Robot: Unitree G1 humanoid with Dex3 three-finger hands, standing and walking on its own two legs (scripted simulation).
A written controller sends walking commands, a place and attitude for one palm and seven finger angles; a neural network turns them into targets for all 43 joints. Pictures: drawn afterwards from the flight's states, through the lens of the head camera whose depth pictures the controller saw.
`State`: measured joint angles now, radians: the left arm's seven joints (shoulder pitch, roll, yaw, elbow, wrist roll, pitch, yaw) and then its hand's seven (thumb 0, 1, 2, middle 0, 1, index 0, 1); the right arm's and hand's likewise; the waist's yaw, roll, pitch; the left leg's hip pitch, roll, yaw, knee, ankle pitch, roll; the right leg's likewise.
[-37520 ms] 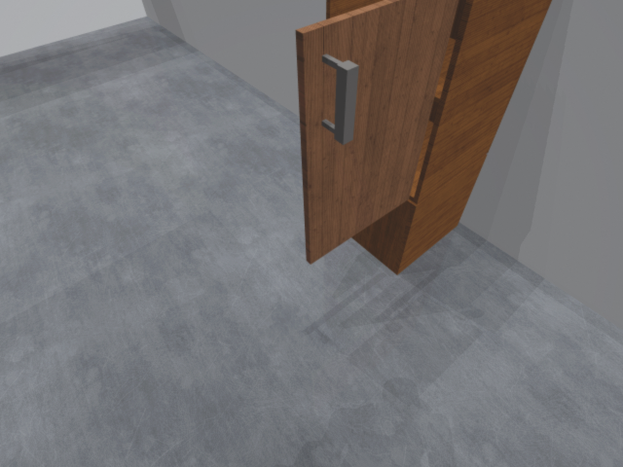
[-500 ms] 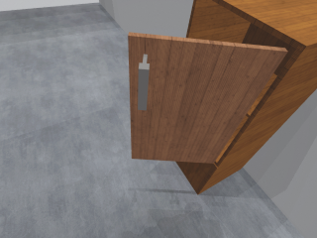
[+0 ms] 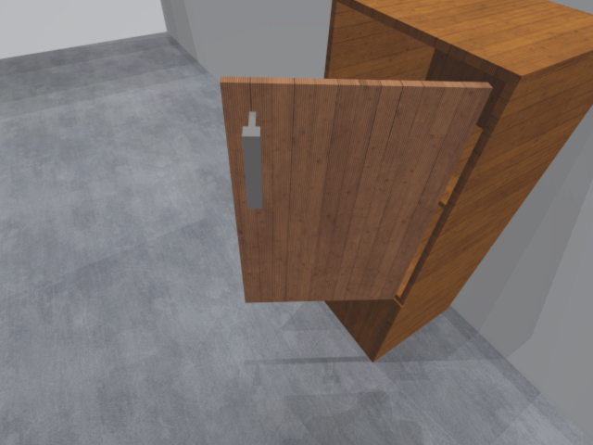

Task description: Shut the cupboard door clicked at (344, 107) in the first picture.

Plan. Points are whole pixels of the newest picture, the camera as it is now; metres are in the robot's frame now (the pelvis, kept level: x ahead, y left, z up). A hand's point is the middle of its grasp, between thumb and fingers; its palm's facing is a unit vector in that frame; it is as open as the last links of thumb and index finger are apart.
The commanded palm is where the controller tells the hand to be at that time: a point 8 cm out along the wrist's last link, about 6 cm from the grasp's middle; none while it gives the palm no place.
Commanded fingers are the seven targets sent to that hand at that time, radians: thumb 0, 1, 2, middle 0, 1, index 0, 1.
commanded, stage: look again from close up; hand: left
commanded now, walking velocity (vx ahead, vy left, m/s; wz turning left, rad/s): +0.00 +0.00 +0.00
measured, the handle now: (253, 161) +0.49 +0.09 +0.13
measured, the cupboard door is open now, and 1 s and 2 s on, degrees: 60 60 60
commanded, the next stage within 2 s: shuffle to correct the standing spot in 0.62 s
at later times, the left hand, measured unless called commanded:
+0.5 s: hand out of the picture +0.00 +0.20 -0.17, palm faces +0.00 -0.97 -0.25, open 7.4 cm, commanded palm none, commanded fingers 0.00 0.90 0.90 -0.20 -0.30 -0.20 -0.30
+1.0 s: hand out of the picture +0.03 +0.16 -0.19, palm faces -0.01 -0.98 -0.18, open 7.4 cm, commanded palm none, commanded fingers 0.00 0.90 0.90 -0.20 -0.30 -0.20 -0.30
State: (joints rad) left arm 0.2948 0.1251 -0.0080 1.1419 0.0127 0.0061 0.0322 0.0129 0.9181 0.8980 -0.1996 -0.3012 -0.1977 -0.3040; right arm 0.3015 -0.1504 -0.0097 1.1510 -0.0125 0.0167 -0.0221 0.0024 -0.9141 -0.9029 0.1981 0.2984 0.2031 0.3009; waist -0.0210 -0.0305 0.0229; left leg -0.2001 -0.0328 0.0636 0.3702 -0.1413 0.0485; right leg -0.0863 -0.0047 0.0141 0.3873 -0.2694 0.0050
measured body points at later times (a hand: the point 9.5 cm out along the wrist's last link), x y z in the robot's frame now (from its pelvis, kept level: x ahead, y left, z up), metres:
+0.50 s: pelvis +0.01 +0.01 -0.01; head +0.01 -0.01 +0.44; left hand +0.00 +0.25 -0.15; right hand +0.02 -0.21 -0.18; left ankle +0.04 +0.09 -0.74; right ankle -0.04 -0.12 -0.74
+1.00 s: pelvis +0.03 -0.01 -0.01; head +0.05 +0.00 +0.44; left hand +0.03 +0.22 -0.17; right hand +0.06 -0.25 -0.16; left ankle +0.04 +0.09 -0.74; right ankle -0.04 -0.12 -0.74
